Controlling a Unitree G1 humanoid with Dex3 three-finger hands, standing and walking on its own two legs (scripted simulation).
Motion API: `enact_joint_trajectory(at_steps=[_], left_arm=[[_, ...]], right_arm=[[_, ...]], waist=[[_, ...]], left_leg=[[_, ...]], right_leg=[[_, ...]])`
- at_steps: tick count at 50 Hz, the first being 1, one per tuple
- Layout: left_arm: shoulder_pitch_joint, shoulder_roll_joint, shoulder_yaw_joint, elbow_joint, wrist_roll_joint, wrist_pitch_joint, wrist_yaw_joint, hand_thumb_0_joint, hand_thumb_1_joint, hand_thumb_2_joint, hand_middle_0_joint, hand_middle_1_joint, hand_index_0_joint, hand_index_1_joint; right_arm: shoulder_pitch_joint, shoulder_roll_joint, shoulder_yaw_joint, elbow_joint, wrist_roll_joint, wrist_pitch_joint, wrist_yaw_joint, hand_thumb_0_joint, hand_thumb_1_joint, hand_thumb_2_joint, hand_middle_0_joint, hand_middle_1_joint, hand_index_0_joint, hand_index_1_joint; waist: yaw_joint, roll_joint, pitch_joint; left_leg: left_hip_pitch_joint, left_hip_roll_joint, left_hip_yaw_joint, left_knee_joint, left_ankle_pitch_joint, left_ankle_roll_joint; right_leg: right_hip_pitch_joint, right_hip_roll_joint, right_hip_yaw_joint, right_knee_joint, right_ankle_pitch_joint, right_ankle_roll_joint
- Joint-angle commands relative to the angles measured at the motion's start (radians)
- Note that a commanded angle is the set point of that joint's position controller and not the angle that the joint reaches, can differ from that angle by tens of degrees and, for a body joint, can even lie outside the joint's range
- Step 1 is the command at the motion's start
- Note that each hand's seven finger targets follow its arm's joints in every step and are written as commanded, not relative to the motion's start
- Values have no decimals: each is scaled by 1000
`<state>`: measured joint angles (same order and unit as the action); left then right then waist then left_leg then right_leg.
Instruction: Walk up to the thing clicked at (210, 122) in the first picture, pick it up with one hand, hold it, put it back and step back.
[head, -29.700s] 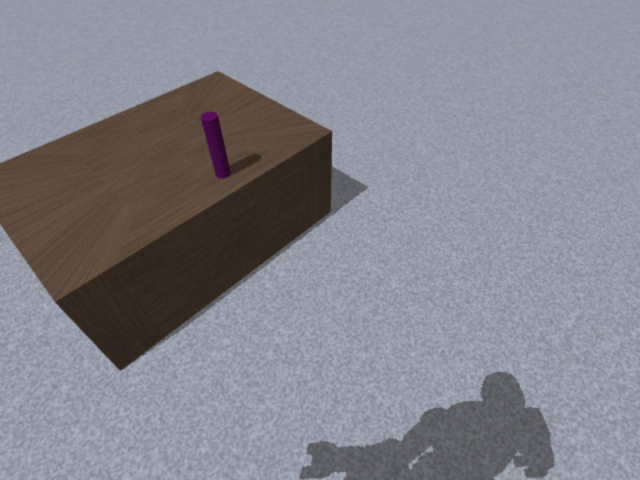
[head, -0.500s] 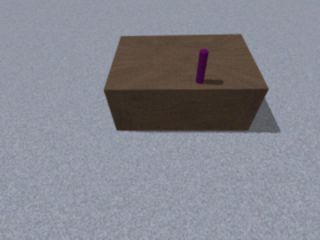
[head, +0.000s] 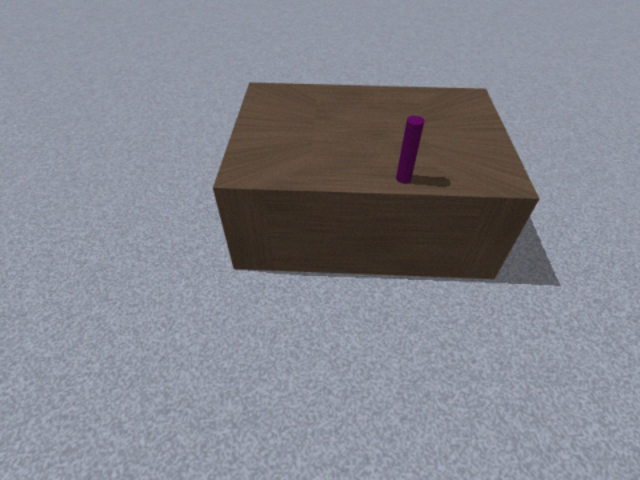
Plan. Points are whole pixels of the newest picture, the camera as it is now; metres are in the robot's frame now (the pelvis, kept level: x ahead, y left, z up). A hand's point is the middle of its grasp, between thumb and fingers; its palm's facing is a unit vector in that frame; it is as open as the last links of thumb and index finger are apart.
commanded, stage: step back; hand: right
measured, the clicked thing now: (409, 151) +1.07 -0.23 -0.24
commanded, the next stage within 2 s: stand in 0.36 s
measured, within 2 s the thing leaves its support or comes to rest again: neither
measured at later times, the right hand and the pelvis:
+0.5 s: hand out of the picture +0.14 -0.24 -0.13, palm faces -0.01 +0.94 -0.33, open 7.4 cm; pelvis +0.02 +0.00 +0.01, yaw -1 degrees
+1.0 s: hand out of the picture +0.06 -0.26 -0.14, palm faces +0.00 +0.94 -0.33, open 7.4 cm; pelvis +0.00 -0.01 +0.02, yaw -1 degrees
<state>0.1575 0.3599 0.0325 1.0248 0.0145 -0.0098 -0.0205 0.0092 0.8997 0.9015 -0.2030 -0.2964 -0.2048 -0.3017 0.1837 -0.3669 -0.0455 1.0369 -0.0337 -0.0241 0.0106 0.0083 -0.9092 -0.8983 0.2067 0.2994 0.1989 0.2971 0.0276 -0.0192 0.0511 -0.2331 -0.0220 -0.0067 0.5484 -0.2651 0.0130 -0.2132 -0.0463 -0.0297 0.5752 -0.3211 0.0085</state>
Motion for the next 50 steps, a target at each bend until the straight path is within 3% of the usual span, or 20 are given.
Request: enact_joint_trajectory(at_steps=[1, 3, 5, 7, 10, 12, 17, 18, 21, 29, 36, 43, 50], left_arm=[[-97, 198, 42, -59, -4, -33, 21, 0, 900, 900, -200, -300, -200, -300], [-60, 215, 44, -36, -7, -38, 24, 0, 900, 900, -200, -300, -200, -300], [-64, 229, 45, -25, -9, -38, 26, 0, 900, 900, -200, -300, -200, -300], [-68, 228, 43, -25, -7, -39, 30, 0, 900, 900, -200, -300, -200, -300], [-90, 223, 39, -23, -6, -33, 33, 0, 900, 900, -200, -300, -200, -300], [-106, 219, 36, -19, -5, -30, 33, 0, 900, 900, -200, -300, -200, -300], [-113, 226, 39, -9, -1, -29, 34, 0, 900, 900, -200, -300, -200, -300], [-117, 181, 15, 11, -12, -28, 32, 0, 900, 900, -200, -300, -200, -300], [-120, 192, 15, 12, -13, -29, 35, 0, 900, 900, -200, -300, -200, -300], [-132, 199, 11, 38, -8, -29, 31, 0, 900, 900, -200, -300, -200, -300], [-131, 203, 9, 50, -4, -29, 28, 0, 900, 900, -200, -300, -200, -300], [-109, 200, 4, 54, -4, -32, 26, 0, 900, 900, -200, -300, -200, -300], [-86, 203, 2, 57, -4, -30, 26, 0, 900, 900, -200, -300, -200, -300]], right_arm=[[-91, -221, -35, -56, 3, -26, -14, 0, -900, -900, 200, 300, 200, 300], [-113, -208, -32, -57, 9, -26, -17, 0, -900, -900, 200, 300, 200, 300], [-102, -193, -30, -45, 15, -24, -21, 0, -900, -900, 200, 300, 200, 300], [-99, -192, -31, -41, 17, -21, -23, 0, -900, -900, 200, 300, 200, 300], [-120, -192, -36, -37, 18, -16, -25, 0, -900, -900, 200, 300, 200, 300], [-139, -188, -34, -35, 18, -12, -24, 0, -900, -900, 200, 300, 200, 300], [-166, -178, -34, -28, 16, -9, -23, 0, -900, -900, 200, 300, 200, 300], [-172, -177, -22, -23, 29, -11, -22, 0, -900, -900, 200, 300, 200, 300], [-162, -190, -21, -6, 29, -14, -21, 0, -900, -900, 200, 300, 200, 300], [-188, -180, -12, 13, 31, -12, -19, 0, -900, -900, 200, 300, 200, 300], [-174, -178, -3, 35, 28, -12, -14, 0, -900, -900, 200, 300, 200, 300], [-157, -182, -2, 48, 26, -12, -9, 0, -900, -900, 200, 300, 200, 300], [-130, -183, 2, 58, 24, -7, -6, 0, -900, -900, 200, 300, 200, 300]], waist=[[4, 90, -47], [10, 128, -69], [-2, 94, -99], [-6, 69, -143], [-11, 59, -143], [-12, 51, -116], [-12, 19, -106], [-23, 25, -96], [-24, 28, -126], [-25, 32, -130], [-31, 33, -70], [-29, 12, -76], [-29, 24, -30]], left_leg=[[-14, 210, -216, -192, 161, 86], [-8, 164, -147, -155, 293, 44], [25, 138, -106, -126, 355, 26], [74, 134, -83, -89, 441, 33], [96, 141, -83, -98, 421, 37], [64, 143, -92, -120, 358, 38], [66, 128, -71, -122, 332, 30], [124, 147, -100, -160, 434, 23], [170, 157, -93, -180, 525, 18], [177, 154, -80, -251, 400, 3], [136, 143, -82, -298, 205, -5], [139, 146, -89, -292, 196, -5], [96, 137, -95, -301, 86, -3]], right_leg=[[47, -16, 49, -117, 37, -40], [109, -45, 66, -135, 198, -45], [136, -62, 74, -137, 293, -52], [153, -72, 67, -126, 390, -52], [128, -70, 57, -122, 372, -51], [127, -65, 56, -136, 327, -47], [140, -77, 68, -157, 353, -49], [114, -91, 94, -192, 445, -41], [164, -85, 77, -211, 483, -25], [192, -92, 86, -275, 386, -21], [134, -91, 99, -325, 220, -18], [115, -92, 101, -332, 204, -21], [68, -85, 109, -355, 84, -20]])
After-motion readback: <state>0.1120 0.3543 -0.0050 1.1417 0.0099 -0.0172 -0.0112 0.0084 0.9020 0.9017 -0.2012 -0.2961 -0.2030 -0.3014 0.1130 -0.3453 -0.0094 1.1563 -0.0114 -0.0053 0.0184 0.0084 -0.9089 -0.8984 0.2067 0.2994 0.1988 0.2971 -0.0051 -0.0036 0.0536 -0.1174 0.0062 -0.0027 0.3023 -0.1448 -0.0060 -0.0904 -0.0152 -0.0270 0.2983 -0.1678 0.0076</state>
